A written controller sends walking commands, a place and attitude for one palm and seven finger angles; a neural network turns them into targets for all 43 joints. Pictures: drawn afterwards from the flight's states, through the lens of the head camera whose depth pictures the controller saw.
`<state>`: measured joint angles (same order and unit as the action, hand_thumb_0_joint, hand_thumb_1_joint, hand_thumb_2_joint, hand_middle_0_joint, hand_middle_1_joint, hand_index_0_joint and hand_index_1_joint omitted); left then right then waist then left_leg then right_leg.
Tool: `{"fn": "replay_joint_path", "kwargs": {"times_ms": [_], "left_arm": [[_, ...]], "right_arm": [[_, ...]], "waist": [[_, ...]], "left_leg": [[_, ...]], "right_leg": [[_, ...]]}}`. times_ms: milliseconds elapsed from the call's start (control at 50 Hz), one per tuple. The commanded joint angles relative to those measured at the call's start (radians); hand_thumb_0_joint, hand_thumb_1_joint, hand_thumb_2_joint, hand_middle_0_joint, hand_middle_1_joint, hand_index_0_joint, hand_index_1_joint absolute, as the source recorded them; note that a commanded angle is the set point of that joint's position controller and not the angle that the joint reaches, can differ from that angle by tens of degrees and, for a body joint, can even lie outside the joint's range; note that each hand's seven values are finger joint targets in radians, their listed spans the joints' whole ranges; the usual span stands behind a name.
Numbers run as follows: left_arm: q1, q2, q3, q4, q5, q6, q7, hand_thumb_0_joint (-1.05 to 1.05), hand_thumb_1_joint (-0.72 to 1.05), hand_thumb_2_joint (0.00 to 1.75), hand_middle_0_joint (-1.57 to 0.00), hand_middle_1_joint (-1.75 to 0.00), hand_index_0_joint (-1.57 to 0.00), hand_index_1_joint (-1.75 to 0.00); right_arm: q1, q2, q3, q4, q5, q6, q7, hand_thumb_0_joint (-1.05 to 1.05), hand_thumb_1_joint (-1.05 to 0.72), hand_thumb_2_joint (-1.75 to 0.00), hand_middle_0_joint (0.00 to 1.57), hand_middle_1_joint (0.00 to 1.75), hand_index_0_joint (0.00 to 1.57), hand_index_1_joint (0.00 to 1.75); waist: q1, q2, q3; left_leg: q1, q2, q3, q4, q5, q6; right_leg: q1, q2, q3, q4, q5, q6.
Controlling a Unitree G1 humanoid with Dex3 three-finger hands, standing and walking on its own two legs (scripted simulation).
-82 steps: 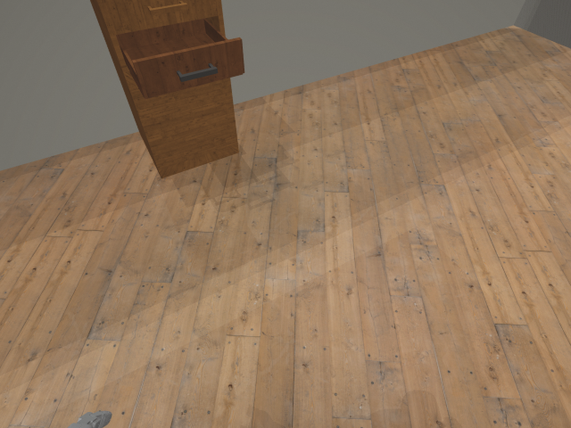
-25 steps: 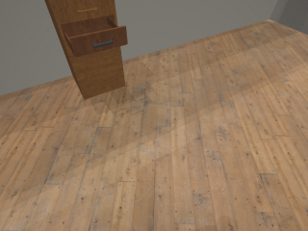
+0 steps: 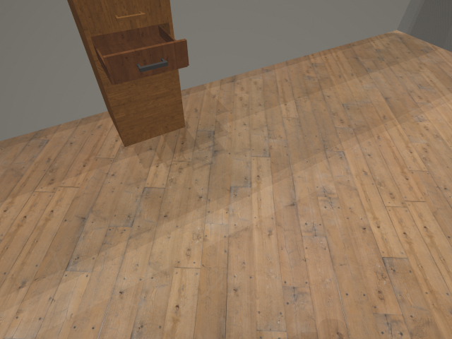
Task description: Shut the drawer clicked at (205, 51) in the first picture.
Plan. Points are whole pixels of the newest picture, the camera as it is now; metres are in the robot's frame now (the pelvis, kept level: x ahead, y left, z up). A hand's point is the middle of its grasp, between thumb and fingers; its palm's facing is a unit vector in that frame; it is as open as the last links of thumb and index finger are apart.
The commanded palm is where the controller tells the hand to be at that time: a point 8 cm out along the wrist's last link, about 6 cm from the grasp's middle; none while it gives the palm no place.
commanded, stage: walk to a spot facing it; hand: left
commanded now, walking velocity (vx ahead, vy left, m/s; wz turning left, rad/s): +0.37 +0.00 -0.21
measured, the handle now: (152, 64) +1.24 +0.42 -0.14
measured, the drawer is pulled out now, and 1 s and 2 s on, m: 0.24 0.24 0.24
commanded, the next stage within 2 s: turn to face it in 1.82 s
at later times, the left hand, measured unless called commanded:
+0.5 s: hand out of the picture +0.12 +0.18 -0.19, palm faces -0.10 -0.99 -0.13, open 7.4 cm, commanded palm none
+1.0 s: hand (183, 256) +0.34 +0.13 -0.19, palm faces -0.06 -0.99 -0.15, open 7.2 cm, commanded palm none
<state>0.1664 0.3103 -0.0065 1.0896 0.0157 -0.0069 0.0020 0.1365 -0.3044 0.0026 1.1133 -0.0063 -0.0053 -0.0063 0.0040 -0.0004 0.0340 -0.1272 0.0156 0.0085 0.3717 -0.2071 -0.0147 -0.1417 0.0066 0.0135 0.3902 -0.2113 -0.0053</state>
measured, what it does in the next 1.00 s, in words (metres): walks ahead: right foot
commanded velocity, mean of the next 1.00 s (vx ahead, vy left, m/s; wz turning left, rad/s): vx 0.38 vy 0.00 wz -0.09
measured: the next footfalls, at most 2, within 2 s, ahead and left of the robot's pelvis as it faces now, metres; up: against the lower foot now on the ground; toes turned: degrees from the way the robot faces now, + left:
right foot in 0.66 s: +0.31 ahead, -0.15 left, +0.00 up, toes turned -16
left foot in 1.10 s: +0.49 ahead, +0.07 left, +0.00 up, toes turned +4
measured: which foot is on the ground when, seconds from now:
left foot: down 0.00-0.66, up 0.68-1.00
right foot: down 0.00-0.32, up 0.34-0.64, down 0.66-1.00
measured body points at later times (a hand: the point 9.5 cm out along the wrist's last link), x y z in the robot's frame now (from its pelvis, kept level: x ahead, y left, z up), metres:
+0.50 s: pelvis +0.11 +0.01 -0.01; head +0.13 +0.02 +0.44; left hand +0.13 +0.23 -0.18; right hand -0.03 -0.18 -0.15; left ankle +0.00 +0.13 -0.75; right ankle +0.11 -0.11 -0.69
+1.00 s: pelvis +0.31 -0.04 -0.01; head +0.31 -0.02 +0.44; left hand +0.35 +0.18 -0.17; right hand +0.37 -0.29 -0.14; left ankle +0.42 +0.08 -0.71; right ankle +0.27 -0.14 -0.75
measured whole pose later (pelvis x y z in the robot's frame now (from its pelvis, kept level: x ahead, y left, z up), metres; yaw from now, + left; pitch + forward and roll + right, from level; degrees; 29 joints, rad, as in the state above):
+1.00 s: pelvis +0.31 -0.04 -0.01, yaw -7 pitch -1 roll -2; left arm 0.30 0.17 0.05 1.07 0.03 -0.06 0.00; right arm 0.18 -0.18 -0.07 1.00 -0.02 -0.03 0.02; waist 0.00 0.00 0.01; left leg -0.52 0.15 0.10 0.81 -0.23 -0.01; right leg -0.13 0.01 -0.18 0.44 -0.28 -0.04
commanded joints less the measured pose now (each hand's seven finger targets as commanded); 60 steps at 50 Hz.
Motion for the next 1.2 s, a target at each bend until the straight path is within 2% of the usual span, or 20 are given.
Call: {"fn": "replay_joint_path", "kwargs": {"times_ms": [0,100,260,300,320,360,460,540,600,620,640,660,700,780,980,1040,1080,1100,1140,1180], "left_arm": [[0.022,0.104,0.019,-0.039,-0.006,-0.009,0.019,0.0,0.9,0.9,-0.2,-0.3,-0.2,-0.3],[0.108,0.094,0.037,-0.043,0.007,0.014,-0.002,0.0,0.9,0.9,-0.2,-0.3,-0.2,-0.3],[0.177,0.05,0.069,-0.058,0.002,-0.017,-0.005,0.0,0.9,0.9,-0.2,-0.3,-0.2,-0.3],[0.092,-0.036,0.06,-0.097,0.001,-0.025,-0.012,0.0,0.9,0.9,-0.2,-0.3,-0.2,-0.3],[-0.001,-0.04,0.057,-0.143,0.005,-0.04,-0.007,0.0,0.9,0.9,-0.2,-0.3,-0.2,-0.3],[-0.028,-0.049,0.064,-0.139,0.007,-0.044,-0.013,0.0,0.9,0.9,-0.2,-0.3,-0.2,-0.3],[-0.045,-0.122,0.057,-0.145,0.005,-0.019,-0.043,0.0,0.9,0.9,-0.2,-0.3,-0.2,-0.3],[-0.044,-0.13,0.057,-0.143,0.002,-0.022,-0.04,0.0,0.9,0.9,-0.2,-0.3,-0.2,-0.3],[0.223,-0.069,0.082,-0.063,0.011,-0.035,-0.028,0.0,0.9,0.9,-0.2,-0.3,-0.2,-0.3],[0.358,0.007,0.103,-0.028,0.019,-0.05,-0.017,0.0,0.9,0.9,-0.2,-0.3,-0.2,-0.3],[0.43,0.113,0.127,-0.016,0.015,-0.056,0.001,0.0,0.9,0.9,-0.2,-0.3,-0.2,-0.3],[0.419,0.15,0.133,-0.015,-0.005,-0.049,0.004,0.0,0.9,0.9,-0.2,-0.3,-0.2,-0.3],[0.226,0.061,0.103,-0.062,-0.002,-0.05,0.009,0.0,0.9,0.9,-0.2,-0.3,-0.2,-0.3],[0.104,-0.03,0.075,-0.085,0.013,-0.064,0.016,0.0,0.9,0.9,-0.2,-0.3,-0.2,-0.3],[0.2,0.004,0.086,-0.052,0.014,-0.069,0.004,0.0,0.9,0.9,-0.2,-0.3,-0.2,-0.3],[0.194,-0.004,0.088,-0.051,0.009,-0.061,0.001,0.0,0.9,0.9,-0.2,-0.3,-0.2,-0.3],[0.187,-0.089,0.071,-0.109,0.0,-0.063,-0.014,0.0,0.9,0.9,-0.2,-0.3,-0.2,-0.3],[0.134,-0.052,0.076,-0.116,0.007,-0.06,-0.008,0.0,0.9,0.9,-0.2,-0.3,-0.2,-0.3],[0.108,-0.057,0.083,-0.096,0.009,-0.056,-0.022,0.0,0.9,0.9,-0.2,-0.3,-0.2,-0.3],[0.162,-0.097,0.08,-0.064,0.019,-0.036,-0.026,0.0,0.9,0.9,-0.2,-0.3,-0.2,-0.3]], "right_arm": [[0.007,-0.102,-0.014,-0.039,-0.007,-0.013,-0.008,0.0,-0.9,-0.9,0.2,0.3,0.2,0.3],[0.084,-0.07,-0.024,-0.039,-0.02,0.003,0.002,0.0,-0.9,-0.9,0.2,0.3,0.2,0.3],[0.227,-0.001,-0.039,-0.047,-0.012,-0.045,-0.001,0.0,-0.9,-0.9,0.2,0.3,0.2,0.3],[0.427,-0.076,-0.065,0.019,-0.022,-0.062,-0.014,0.0,-0.9,-0.9,0.2,0.3,0.2,0.3],[0.512,-0.069,-0.065,0.042,-0.025,-0.07,-0.025,0.0,-0.9,-0.9,0.2,0.3,0.2,0.3],[0.488,-0.009,-0.047,0.037,-0.019,-0.079,-0.034,0.0,-0.9,-0.9,0.2,0.3,0.2,0.3],[0.427,0.03,-0.044,0.039,-0.018,-0.097,-0.038,0.0,-0.9,-0.9,0.2,0.3,0.2,0.3],[0.439,0.024,-0.047,0.064,-0.017,-0.089,-0.034,0.0,-0.9,-0.9,0.2,0.3,0.2,0.3],[0.389,-0.007,-0.057,0.057,-0.008,-0.081,-0.032,0.0,-0.9,-0.9,0.2,0.3,0.2,0.3],[0.387,0.023,-0.055,0.048,0.0,-0.081,-0.021,0.0,-0.9,-0.9,0.2,0.3,0.2,0.3],[0.431,0.11,-0.041,0.015,0.015,-0.083,-0.013,0.0,-0.9,-0.9,0.2,0.3,0.2,0.3],[0.35,0.114,-0.046,-0.019,0.013,-0.077,-0.013,0.0,-0.9,-0.9,0.2,0.3,0.2,0.3],[0.249,0.105,-0.06,-0.047,-0.004,-0.066,-0.004,0.0,-0.9,-0.9,0.2,0.3,0.2,0.3],[0.342,0.148,-0.059,-0.021,-0.023,-0.016,0.005,0.0,-0.9,-0.9,0.2,0.3,0.2,0.3],[0.054,0.107,-0.066,-0.164,-0.018,-0.042,0.04,0.0,-0.9,-0.9,0.2,0.3,0.2,0.3],[0.209,0.051,-0.077,-0.122,-0.023,-0.058,0.027,0.0,-0.9,-0.9,0.2,0.3,0.2,0.3],[0.454,-0.138,-0.118,-0.069,-0.035,-0.063,0.004,0.0,-0.9,-0.9,0.2,0.3,0.2,0.3],[0.423,-0.103,-0.107,-0.063,-0.027,-0.058,-0.008,0.0,-0.9,-0.9,0.2,0.3,0.2,0.3],[0.274,-0.012,-0.081,-0.11,-0.019,-0.069,-0.012,0.0,-0.9,-0.9,0.2,0.3,0.2,0.3],[0.218,0.037,-0.068,-0.107,-0.018,-0.085,-0.015,0.0,-0.9,-0.9,0.2,0.3,0.2,0.3]], "waist": [[-0.004,-0.011,-0.058],[0.007,-0.06,0.105],[-0.036,-0.045,0.11],[-0.119,0.29,0.116],[-0.142,0.281,0.153],[-0.103,0.066,0.169],[-0.042,0.123,0.163],[-0.019,0.147,0.126],[0.111,0.092,-0.03],[0.168,0.01,-0.118],[0.162,-0.206,-0.228],[0.152,-0.173,-0.199],[0.08,-0.087,-0.011],[-0.046,-0.067,0.022],[0.007,-0.069,0.092],[-0.074,0.042,0.027],[-0.139,0.392,-0.077],[-0.136,0.262,-0.076],[-0.07,0.101,0.008],[-0.014,0.094,0.034]], "left_leg": [[0.024,0.097,-0.069,-0.045,0.073,0.024],[-0.147,0.054,-0.038,0.033,-0.354,0.037],[-0.08,0.055,0.013,0.139,-0.258,0.054],[0.166,0.285,-0.337,-0.122,-0.234,0.168],[0.256,0.394,-0.458,-0.172,0.009,0.237],[0.239,0.414,-0.361,-0.127,0.283,0.27],[0.122,0.265,-0.041,-0.192,0.258,0.176],[0.094,0.238,0.063,-0.138,0.498,0.153],[0.054,0.208,0.135,0.21,0.68,0.107],[-0.123,0.171,0.14,0.472,0.473,0.074],[-0.386,0.035,0.143,0.84,-0.226,0.039],[-0.471,0.037,0.034,1.028,-0.351,0.061],[-0.515,0.125,-0.024,1.063,-0.176,0.058],[-0.369,0.166,0.013,0.844,-0.108,0.019],[-0.297,0.113,0.111,0.329,-0.028,0.014],[0.008,0.069,0.137,0.165,-0.049,0.033],[0.286,0.45,-0.454,-0.138,-0.188,0.193],[0.243,0.462,-0.483,-0.165,-0.244,0.208],[0.081,0.406,-0.321,-0.184,-0.213,0.184],[-0.01,0.331,-0.132,-0.194,-0.062,0.145]], "right_leg": [[-0.021,-0.114,0.102,-0.084,0.062,-0.014],[-0.141,-0.096,0.187,-0.108,-0.438,-0.062],[-0.218,-0.114,0.233,0.018,-0.284,-0.136],[-0.495,0.052,-0.025,0.479,-0.191,-0.057],[-0.663,0.018,-0.029,0.644,-0.315,-0.045],[-0.691,-0.078,0.01,0.751,-0.274,-0.042],[-0.543,-0.101,-0.099,0.531,-0.086,-0.027],[-0.306,-0.022,-0.196,0.319,-0.012,-0.057],[0.051,0.027,-0.206,0.196,0.051,-0.095],[0.28,-0.083,-0.078,0.155,0.036,-0.131],[0.449,-0.393,0.381,0.041,-0.031,-0.246],[0.356,-0.481,0.552,-0.107,-0.135,-0.294],[0.045,-0.42,0.407,-0.168,-0.283,-0.236],[-0.229,-0.315,0.098,-0.213,-0.16,-0.167],[-0.101,-0.284,0.032,-0.186,-0.12,-0.155],[-0.155,-0.204,-0.065,0.076,0.032,-0.11],[-0.506,0.004,-0.165,0.707,-0.359,-0.019],[-0.559,-0.037,-0.05,0.854,-0.332,-0.035],[-0.576,-0.12,-0.012,0.903,-0.156,-0.029],[-0.499,-0.138,-0.017,0.845,-0.067,-0.01]]}}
